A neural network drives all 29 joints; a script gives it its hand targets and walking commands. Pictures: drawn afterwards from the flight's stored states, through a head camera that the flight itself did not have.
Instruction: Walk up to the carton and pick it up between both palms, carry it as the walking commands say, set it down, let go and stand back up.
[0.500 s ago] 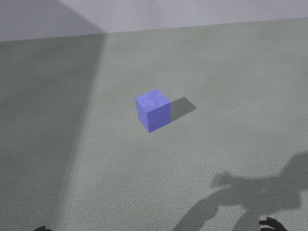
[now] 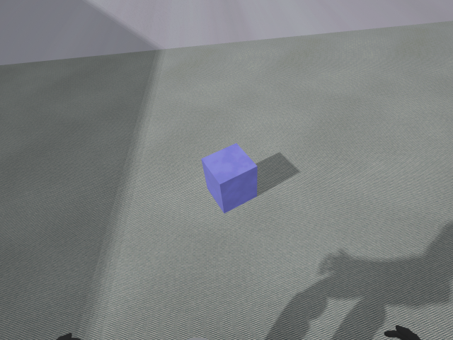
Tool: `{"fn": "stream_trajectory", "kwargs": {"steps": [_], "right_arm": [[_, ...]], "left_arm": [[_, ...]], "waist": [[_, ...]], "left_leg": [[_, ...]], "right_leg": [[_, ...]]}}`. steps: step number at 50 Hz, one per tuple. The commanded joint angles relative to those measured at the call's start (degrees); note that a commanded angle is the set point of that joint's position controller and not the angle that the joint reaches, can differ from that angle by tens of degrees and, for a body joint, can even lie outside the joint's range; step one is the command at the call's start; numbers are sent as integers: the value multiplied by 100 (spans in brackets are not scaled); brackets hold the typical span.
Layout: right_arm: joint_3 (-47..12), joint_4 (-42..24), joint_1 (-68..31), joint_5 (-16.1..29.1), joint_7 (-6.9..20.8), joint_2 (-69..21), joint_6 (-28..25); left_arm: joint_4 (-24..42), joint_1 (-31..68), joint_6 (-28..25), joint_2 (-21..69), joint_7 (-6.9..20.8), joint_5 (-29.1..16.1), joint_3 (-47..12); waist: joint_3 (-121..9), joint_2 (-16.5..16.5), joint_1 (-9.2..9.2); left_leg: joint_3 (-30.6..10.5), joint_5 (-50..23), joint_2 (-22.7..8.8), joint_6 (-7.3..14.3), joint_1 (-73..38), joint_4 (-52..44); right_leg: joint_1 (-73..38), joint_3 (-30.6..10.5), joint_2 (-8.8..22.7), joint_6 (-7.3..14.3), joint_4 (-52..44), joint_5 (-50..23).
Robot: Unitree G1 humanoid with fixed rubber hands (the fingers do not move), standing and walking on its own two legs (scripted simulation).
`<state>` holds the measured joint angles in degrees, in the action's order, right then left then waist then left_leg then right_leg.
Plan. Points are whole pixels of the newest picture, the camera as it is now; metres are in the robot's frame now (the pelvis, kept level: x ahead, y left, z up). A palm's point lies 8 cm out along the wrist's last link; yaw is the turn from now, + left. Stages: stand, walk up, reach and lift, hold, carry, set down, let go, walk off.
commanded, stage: walk up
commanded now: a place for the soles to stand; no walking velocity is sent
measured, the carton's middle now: (230, 178) +0.99 +0.05 -0.63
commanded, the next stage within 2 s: none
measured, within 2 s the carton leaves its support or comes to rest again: neither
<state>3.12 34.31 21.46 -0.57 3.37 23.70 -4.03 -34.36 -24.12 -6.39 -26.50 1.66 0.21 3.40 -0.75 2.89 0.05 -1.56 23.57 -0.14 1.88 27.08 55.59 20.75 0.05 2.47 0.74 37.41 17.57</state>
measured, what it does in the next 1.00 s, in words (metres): walks ahead: left foot, then right foot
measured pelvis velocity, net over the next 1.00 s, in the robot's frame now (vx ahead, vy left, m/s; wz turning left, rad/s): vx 0.25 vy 0.03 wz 0.01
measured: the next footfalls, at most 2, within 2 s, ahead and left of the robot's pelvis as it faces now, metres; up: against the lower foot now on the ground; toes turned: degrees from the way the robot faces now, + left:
left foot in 0.16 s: +0.17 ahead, +0.14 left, +0.00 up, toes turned +2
right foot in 0.50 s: +0.22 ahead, -0.14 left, +0.00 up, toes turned -2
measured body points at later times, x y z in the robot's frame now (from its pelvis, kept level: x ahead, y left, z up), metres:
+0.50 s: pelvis +0.13 +0.01 +0.00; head +0.13 +0.00 +0.45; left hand +0.22 +0.34 -0.07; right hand +0.23 -0.30 -0.09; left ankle +0.13 +0.13 -0.72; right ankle +0.18 -0.13 -0.72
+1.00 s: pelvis +0.25 +0.03 +0.00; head +0.25 +0.03 +0.45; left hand +0.34 +0.36 -0.07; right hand +0.34 -0.29 -0.08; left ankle +0.25 +0.14 -0.72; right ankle +0.28 -0.14 -0.69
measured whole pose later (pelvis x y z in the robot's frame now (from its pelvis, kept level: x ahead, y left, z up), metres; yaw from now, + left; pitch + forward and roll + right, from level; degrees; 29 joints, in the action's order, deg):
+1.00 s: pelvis +0.25 +0.03 +0.00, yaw +1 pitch -1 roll -2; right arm 3.1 34.3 23.0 -0.6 2.8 24.0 -5.4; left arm -34.3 -22.9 -4.3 -27.2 1.9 0.2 2.8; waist 0.9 1.0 0.1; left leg 0.5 20.1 -1.5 1.8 18.1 38.9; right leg 24.9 0.0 3.2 1.2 49.4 23.7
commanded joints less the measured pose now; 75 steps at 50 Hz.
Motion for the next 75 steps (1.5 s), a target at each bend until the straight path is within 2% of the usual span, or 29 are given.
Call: {"fn": "stream_trajectory", "kwargs": {"steps": [1, 6, 8, 9, 14, 19, 22, 24, 25, 27, 31, 35, 36, 37, 38, 39, 44, 49, 51, 52, 53, 54, 56, 61, 64, 65, 66, 67, 75], "right_arm": [[333, -204, -341, 39, -6, 1046, -220], [486, 215, 658, -34, -64, 1218, -322], [734, 60, 1136, -175, -235, 1995, -416], [698, -69, 689, -99, -214, 2037, -388], [561, 16, 155, -42, -162, 1697, -219], [595, -78, 234, -40, -70, 1760, -159], [490, -207, -125, -43, -56, 1500, -84], [196, -478, -137, 18, -73, 619, -112], [222, -401, -291, -71, -130, 863, -67], [382, -216, -519, -74, -133, 1404, -75], [372, -162, -224, 20, -30, 1113, -211], [437, 115, 478, -12, -49, 1083, -273], [561, 314, 1094, -63, -123, 1328, -321], [725, 237, 1365, -156, -221, 1815, -371], [719, 32, 1018, -160, -242, 2092, -374], [668, -94, 582, -34, -230, 2064, -334], [560, 83, 363, -39, -178, 1704, -192], [551, -55, 279, -17, -86, 1685, -115], [463, -174, 11, -5, -82, 1441, -59], [360, -277, -6, 32, -101, 1083, -63], [192, -510, 15, 55, -96, 600, -98], [237, -437, -130, -38, -144, 845, -55], [392, -241, -373, -57, -162, 1354, -38], [412, -107, 4, 18, 1, 1105, -140], [534, 241, 864, -46, -42, 1216, -175], [659, 395, 1446, -106, -121, 1476, -217], [772, 186, 1371, -210, -216, 1979, -258], [716, -31, 815, -142, -232, 2050, -235], [521, -41, 227, -52, -174, 1642, -36]], "left_arm": [[92, -493, -47, -1486, -67, 49, 509], [316, 319, 35, -1209, -7, 29, 363], [416, 72, 28, -473, -13, -42, 124], [286, 159, 96, -1050, -53, 20, 224], [-39, 67, 112, -1158, 66, -15, 353], [6, 14, 60, -995, 107, 25, 329], [-163, -617, -92, -1004, -3, 86, 378], [-179, -1137, -195, -1798, -154, 205, 637], [-61, -868, -154, -1976, -181, 126, 685], [-43, -588, -116, -1680, -168, 42, 587], [-28, -471, -25, -1550, -96, 59, 523], [203, 292, 54, -1407, -41, 13, 431], [261, 311, 76, -1050, -41, 25, 319], [361, 242, 62, -510, -49, -57, 149], [320, 218, 98, -680, -80, -39, 164], [256, 444, 141, -1182, -98, 32, 225], [-31, 156, 100, -1076, 31, -37, 314], [1, 58, 17, -915, 12, -10, 304], [-149, -502, -102, -964, -81, 61, 343], [-252, -1006, -172, -1305, -158, 152, 460], [-175, -1161, -197, -1815, -222, 167, 623], [-101, -989, -154, -1995, -243, 79, 674], [-84, -612, -115, -1676, -231, 10, 561], [9, -271, -5, -1583, -134, 62, 501], [190, 472, 75, -1398, -96, 64, 412], [210, 340, 110, -939, -107, 63, 282], [326, 302, 99, -390, -131, -43, 97], [209, 379, 155, -960, -193, -5, 182], [-149, -172, 46, -847, -140, -40, 254]], "waist": [[-133, -1381, 394], [-510, -605, -310], [-547, 1503, -589], [-134, 456, -471], [927, 619, -161], [346, 1061, -337], [-138, 376, 164], [-478, -1852, 484], [-123, -1214, 400], [228, -493, 348], [-168, -1383, 341], [-311, -1146, -209], [-658, -212, -514], [-659, 1303, -738], [-242, 1072, -577], [209, 317, -487], [939, 654, -236], [199, 1027, -310], [-221, 405, 130], [-549, -466, 419], [-676, -1808, 522], [-323, -1263, 429], [141, -549, 333], [-106, -1389, 225], [-230, -875, -408], [-498, 441, -705], [-178, 1837, -733], [265, 673, -558], [287, 875, -158]], "left_leg": [[304, 133, -260, -70, 1026, -926], [672, -1045, 62, 33, -1516, -2640], [-3383, 864, -1935, 802, -3073, -3986], [-3688, 1635, -2148, 1076, -2667, -4024], [-1574, 996, -1268, 1076, -662, -4077], [-1274, 723, -1238, 1247, -1303, -3575], [-628, -81, -903, 853, -701, -2198], [228, 373, 127, 104, 1595, 421], [-130, 633, 97, 69, 2296, 859], [-315, 141, -338, 93, 2153, 625], [324, 615, -187, -57, 987, -876], [687, -852, -25, -1, -881, -2399], [312, -596, -79, 61, -2045, -2680], [-2171, 479, -1375, 522, -2818, -3561], [-3851, 977, -2110, 940, -2830, -4071], [-3715, 1369, -2170, 1132, -2265, -4010], [-1477, 373, -1204, 1159, -842, -3783], [-1149, -704, -1167, 1235, -1542, -3077], [-629, -1384, -895, 858, -934, -1894], [-315, -1431, -636, 506, -12, -607], [173, -346, 116, 87, 1386, 688], [-128, 733, 139, 58, 2177, 1030], [-313, 369, -341, 91, 2049, 807], [353, 305, -238, -33, 582, -958], [708, -557, 36, 11, -1319, -2074], [-136, 185, -269, 156, -2278, -2735], [-3236, 1401, -1739, 696, -2576, -3870], [-3837, 1674, -2096, 1016, -2045, -4071], [-1145, -1611, -1117, 1231, -995, -2802]], "right_leg": [[-1548, -1321, 1351, 1498, -1242, -1497], [-57, -488, 771, 859, 221, -508], [2524, 78, -299, 223, 2829, 918], [2751, -490, -5, 243, 3117, 965], [1402, 52, 165, 28, 1675, 809], [1046, 385, 34, -5, 547, 589], [-587, 615, -322, 171, -814, -108], [-2498, -2897, 1547, 877, -1884, 1239], [-2372, -3880, 2133, 1371, -2087, 1617], [-1784, -3003, 1866, 1558, -1761, 843], [-1515, -1486, 1327, 1467, -1164, -1071], [-199, -682, 969, 1021, -306, -431], [514, -351, 618, 754, 903, -271], [1904, 165, -10, 357, 2553, 20], [2904, -143, -245, 201, 3068, 1015], [2848, -491, 164, 221, 3058, 938], [1503, 163, 142, 7, 1522, 794], [861, 521, -53, 18, 256, 526], [-570, 657, -318, 156, -756, -204], [-1744, -375, 187, 373, -1006, -12], [-2655, -2786, 1573, 916, -1640, 512], [-2599, -3827, 2221, 1446, -1814, 633], [-1770, -2866, 1941, 1608, -1510, 94], [-812, -1346, 1364, 1448, -1107, -342], [584, -641, 870, 953, -136, 785], [1345, -208, 440, 684, 1414, 1002], [2810, 289, -260, 217, 2865, 1247], [2962, -404, -60, 225, 3073, 1118], [661, 488, -105, 65, 701, 798]]}}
